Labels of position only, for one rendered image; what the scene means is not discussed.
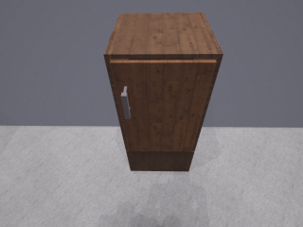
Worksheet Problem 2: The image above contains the cupboard door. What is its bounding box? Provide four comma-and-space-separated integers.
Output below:
110, 60, 217, 152

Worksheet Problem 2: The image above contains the handle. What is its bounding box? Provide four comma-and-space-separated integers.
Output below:
121, 86, 131, 119

